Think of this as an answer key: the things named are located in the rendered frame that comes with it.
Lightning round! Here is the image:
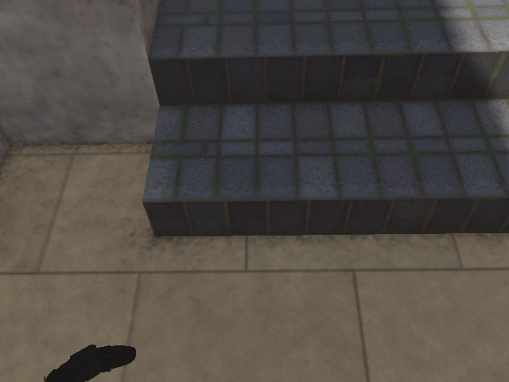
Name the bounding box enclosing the left robot hand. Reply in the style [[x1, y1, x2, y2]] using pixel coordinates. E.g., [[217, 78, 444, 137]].
[[44, 345, 136, 382]]

